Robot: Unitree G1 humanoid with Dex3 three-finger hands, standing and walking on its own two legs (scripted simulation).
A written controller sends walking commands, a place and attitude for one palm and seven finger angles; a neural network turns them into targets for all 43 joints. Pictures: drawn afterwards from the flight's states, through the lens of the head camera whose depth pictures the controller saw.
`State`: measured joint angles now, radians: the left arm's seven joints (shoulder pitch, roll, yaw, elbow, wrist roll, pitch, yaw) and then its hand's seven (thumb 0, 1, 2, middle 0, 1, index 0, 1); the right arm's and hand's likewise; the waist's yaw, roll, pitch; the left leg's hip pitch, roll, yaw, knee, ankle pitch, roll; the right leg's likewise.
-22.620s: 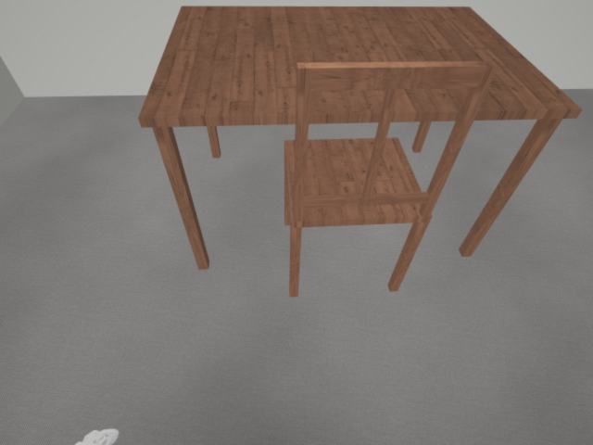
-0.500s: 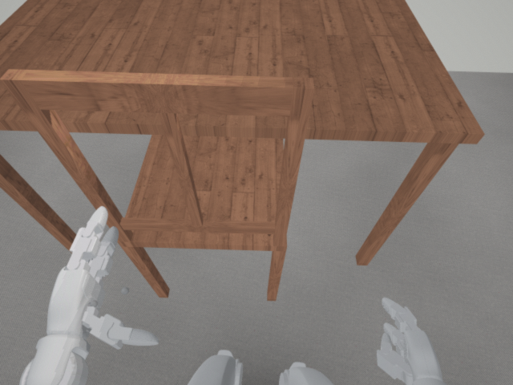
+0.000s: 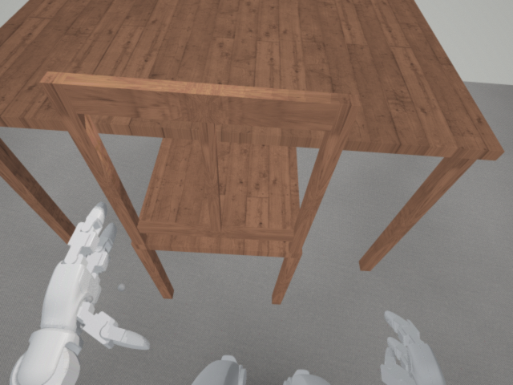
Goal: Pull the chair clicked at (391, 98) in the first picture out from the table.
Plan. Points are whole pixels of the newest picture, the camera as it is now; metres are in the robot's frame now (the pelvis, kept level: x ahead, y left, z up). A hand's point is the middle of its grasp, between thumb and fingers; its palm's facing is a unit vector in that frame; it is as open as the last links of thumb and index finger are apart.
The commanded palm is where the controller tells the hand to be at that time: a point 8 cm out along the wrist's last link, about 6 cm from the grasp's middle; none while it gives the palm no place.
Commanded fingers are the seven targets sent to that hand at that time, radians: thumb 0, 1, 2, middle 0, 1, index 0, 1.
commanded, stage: raise the hand toward the chair's back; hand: left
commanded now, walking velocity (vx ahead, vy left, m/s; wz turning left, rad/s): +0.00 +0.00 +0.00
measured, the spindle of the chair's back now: (212, 185) +0.46 +0.12 +0.00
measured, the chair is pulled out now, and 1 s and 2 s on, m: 0.00 0.00 0.00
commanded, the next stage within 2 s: aim the fingers beside a spindle in 0.26 s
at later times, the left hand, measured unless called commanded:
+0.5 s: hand (114, 284) +0.25 +0.22 +0.03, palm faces +0.05 -1.00 -0.03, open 17.0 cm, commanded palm +0.23 +0.26 +0.03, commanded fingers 0.00 -0.50 0.30 -0.06 -0.08 -0.06 -0.08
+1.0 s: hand (166, 271) +0.28 +0.16 +0.01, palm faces +0.01 -1.00 -0.03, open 17.0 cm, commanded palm +0.26 +0.21 +0.01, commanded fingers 0.00 -0.50 0.30 -0.06 -0.08 -0.06 -0.08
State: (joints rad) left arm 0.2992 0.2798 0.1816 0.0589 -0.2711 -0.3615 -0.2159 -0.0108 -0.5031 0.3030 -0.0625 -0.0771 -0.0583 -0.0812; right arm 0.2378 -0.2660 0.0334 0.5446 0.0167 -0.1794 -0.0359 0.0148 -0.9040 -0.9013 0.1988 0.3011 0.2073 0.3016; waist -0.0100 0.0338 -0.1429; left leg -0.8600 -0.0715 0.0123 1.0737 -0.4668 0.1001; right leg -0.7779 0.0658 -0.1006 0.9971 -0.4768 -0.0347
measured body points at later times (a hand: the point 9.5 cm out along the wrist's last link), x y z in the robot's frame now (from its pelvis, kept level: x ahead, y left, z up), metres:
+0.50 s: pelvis -0.01 +0.02 -0.01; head +0.06 +0.04 +0.43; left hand +0.24 +0.27 +0.04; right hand +0.18 -0.22 -0.08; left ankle +0.03 +0.03 -0.66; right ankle +0.01 -0.11 -0.67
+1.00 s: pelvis +0.00 +0.00 -0.02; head +0.08 +0.02 +0.42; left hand +0.27 +0.21 +0.02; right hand +0.17 -0.24 -0.10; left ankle +0.03 +0.03 -0.67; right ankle +0.01 -0.11 -0.67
